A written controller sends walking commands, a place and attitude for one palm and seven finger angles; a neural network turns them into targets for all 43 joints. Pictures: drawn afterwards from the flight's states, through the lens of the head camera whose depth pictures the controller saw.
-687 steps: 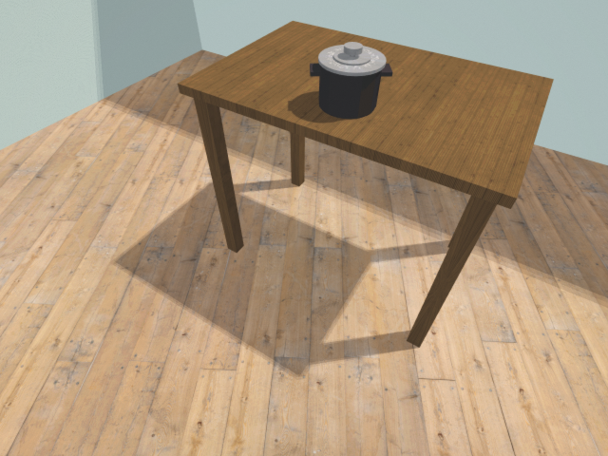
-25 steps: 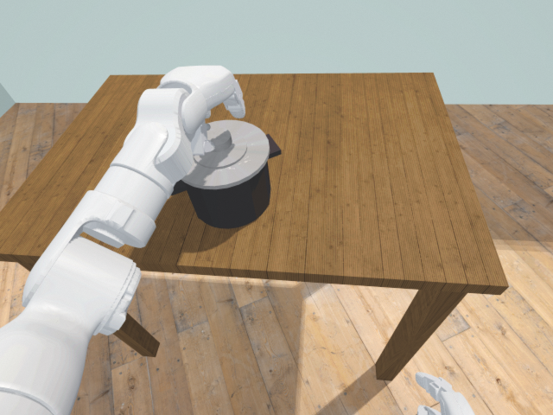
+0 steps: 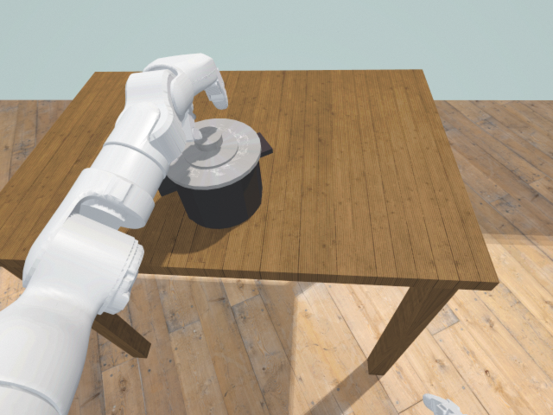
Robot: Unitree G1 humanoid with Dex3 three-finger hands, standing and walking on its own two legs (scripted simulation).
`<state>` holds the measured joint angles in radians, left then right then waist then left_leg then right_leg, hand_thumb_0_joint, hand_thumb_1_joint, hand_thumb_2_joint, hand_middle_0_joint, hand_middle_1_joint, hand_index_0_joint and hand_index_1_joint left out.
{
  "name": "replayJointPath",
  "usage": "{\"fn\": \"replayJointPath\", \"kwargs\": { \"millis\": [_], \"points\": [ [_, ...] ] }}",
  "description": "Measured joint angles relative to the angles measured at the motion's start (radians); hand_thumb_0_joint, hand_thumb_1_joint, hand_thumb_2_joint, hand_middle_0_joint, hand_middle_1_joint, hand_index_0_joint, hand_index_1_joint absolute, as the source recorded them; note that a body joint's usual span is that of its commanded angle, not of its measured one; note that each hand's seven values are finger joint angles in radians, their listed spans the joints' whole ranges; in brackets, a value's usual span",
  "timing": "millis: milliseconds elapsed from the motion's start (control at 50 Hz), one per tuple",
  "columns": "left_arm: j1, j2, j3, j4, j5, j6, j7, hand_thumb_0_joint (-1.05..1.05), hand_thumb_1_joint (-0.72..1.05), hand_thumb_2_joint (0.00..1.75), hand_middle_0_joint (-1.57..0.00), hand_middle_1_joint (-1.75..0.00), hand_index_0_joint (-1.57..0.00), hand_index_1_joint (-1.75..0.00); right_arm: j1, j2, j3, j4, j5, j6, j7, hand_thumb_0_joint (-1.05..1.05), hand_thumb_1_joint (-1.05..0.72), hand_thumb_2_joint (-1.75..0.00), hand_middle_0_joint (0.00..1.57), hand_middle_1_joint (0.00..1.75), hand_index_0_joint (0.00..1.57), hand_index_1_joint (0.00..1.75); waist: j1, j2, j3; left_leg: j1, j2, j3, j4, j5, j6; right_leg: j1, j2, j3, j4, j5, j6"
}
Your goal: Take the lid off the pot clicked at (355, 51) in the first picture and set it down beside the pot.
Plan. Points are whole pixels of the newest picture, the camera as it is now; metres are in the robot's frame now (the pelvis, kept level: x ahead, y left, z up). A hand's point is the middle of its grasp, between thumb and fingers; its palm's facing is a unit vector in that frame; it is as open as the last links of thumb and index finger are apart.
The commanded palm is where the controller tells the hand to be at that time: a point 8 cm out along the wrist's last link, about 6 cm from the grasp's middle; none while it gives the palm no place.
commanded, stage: lower the open fingers around the knob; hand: left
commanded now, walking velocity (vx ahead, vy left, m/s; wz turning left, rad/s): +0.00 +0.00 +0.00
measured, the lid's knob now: (208, 138) +0.51 +0.10 +0.13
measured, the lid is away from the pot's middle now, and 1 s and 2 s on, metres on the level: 0.00 0.00 0.00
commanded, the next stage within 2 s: close the fingers and squeeze the knob in 0.64 s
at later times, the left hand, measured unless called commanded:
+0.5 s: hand (199, 140) +0.47 +0.10 +0.16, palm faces -0.36 -0.04 -0.93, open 10.1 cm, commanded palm +0.46 +0.10 +0.21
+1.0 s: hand (204, 141) +0.47 +0.09 +0.15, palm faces -0.35 -0.04 -0.93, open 9.8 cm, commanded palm +0.47 +0.10 +0.21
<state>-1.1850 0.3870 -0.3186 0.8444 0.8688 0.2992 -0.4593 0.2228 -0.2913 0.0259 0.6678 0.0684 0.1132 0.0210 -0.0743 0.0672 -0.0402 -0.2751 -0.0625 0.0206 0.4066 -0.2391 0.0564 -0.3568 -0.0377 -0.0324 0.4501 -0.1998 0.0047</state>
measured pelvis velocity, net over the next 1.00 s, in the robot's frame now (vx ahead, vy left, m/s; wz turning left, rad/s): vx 0.00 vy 0.00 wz -0.01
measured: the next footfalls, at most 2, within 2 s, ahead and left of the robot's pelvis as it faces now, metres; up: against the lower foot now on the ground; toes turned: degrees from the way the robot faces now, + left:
none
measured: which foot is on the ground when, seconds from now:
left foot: down 0.00-1.00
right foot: down 0.00-1.00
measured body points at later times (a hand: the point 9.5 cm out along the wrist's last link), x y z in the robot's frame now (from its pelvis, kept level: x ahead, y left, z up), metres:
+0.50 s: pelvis +0.00 +0.00 +0.00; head +0.04 -0.02 +0.45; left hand +0.48 +0.10 +0.21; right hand +0.12 -0.25 -0.13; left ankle -0.03 +0.09 -0.74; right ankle +0.01 -0.12 -0.74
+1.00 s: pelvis +0.00 +0.00 +0.00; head +0.03 -0.03 +0.45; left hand +0.48 +0.09 +0.21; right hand +0.08 -0.25 -0.14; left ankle -0.03 +0.09 -0.74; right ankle +0.01 -0.12 -0.74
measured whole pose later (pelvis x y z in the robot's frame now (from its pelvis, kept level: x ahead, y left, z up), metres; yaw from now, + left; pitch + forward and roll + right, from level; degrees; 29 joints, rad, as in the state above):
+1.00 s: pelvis +0.00 +0.00 +0.00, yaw +0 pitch +6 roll +0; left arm -1.12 0.34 -0.33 0.86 0.87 0.27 -0.43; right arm 0.25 -0.28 0.02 0.68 0.06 0.12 0.01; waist -0.08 0.07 -0.04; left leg -0.28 -0.06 0.03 0.42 -0.25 0.06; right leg -0.36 -0.03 -0.03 0.45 -0.20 0.01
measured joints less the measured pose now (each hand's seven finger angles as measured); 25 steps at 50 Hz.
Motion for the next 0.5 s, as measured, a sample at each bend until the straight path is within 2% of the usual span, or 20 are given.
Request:
{"fn": "replayJointPath", "kwargs": {
  "millis": [120, 180, 260, 400, 500],
  "points": [
    [0.085, -0.016, -0.025, -0.086, -0.009, -0.006, -0.025, 0.0, -0.3, 1.48, -0.86, -0.08, -0.86, -0.08, -0.001, 0.0, -0.007, -0.008, -0.008, 0.009, 0.0, 0.01, -0.91, -0.9, 0.2, 0.3, 0.2, 0.3, -0.002, 0.005, 0.01, 0.009, 0.001, 0.002, 0.005, -0.008, 0.004, 0.012, 0.002, 0.002, -0.002, -0.003, 0.002],
    [0.076, -0.017, -0.01, -0.101, -0.003, -0.014, -0.014, 0.0, -0.3, 1.48, -0.86, -0.08, -0.86, -0.08, -0.003, 0.006, -0.012, -0.008, -0.013, -0.012, -0.005, 0.01, -0.91, -0.9, 0.19, 0.3, 0.2, 0.3, -0.001, 0.005, 0.009, 0.007, 0.0, 0.001, 0.007, -0.008, 0.005, 0.01, 0.001, 0.002, -0.001, -0.003, 0.003],
    [0.033, -0.019, 0.011, 0.001, 0.007, -0.012, 0.011, 0.0, -0.3, 1.48, -0.86, -0.08, -0.86, -0.08, -0.007, 0.014, 0.0, -0.005, -0.001, -0.014, 0.001, 0.01, -0.91, -0.9, 0.19, 0.3, 0.2, 0.3, 0.001, -0.003, 0.0, 0.005, 0.001, 0.006, 0.006, -0.009, 0.003, 0.004, 0.002, 0.006, 0.004, -0.005, 0.003],
    [0.115, -0.031, -0.07, -0.099, 0.0, 0.001, 0.0, 0.0, -0.3, 1.48, -0.85, -0.08, -0.84, -0.07, -0.009, 0.013, -0.008, -0.017, -0.007, 0.01, 0.008, 0.01, -0.91, -0.9, 0.2, 0.3, 0.2, 0.3, 0.013, 0.003, 0.004, -0.001, -0.002, -0.006, 0.019, -0.012, 0.005, 0.008, -0.002, -0.005, 0.005, -0.007, 0.003],
    [0.046, -0.05, -0.038, 0.013, -0.008, -0.01, 0.017, 0.0, -0.3, 1.48, -0.84, -0.08, -0.85, -0.08, -0.027, 0.019, 0.001, 0.004, -0.005, 0.0, -0.008, 0.01, -0.91, -0.9, 0.2, 0.3, 0.2, 0.3, 0.008, -0.005, 0.005, -0.01, -0.004, -0.006, 0.022, -0.012, 0.005, -0.003, -0.004, -0.005, 0.012, -0.008, 0.004]
  ]
}}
